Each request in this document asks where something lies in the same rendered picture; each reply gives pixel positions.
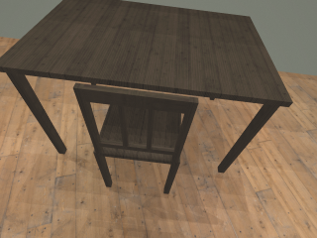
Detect table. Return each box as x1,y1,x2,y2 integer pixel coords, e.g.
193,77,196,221
0,0,293,173

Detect chair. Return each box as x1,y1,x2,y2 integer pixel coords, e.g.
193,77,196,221
72,83,199,194

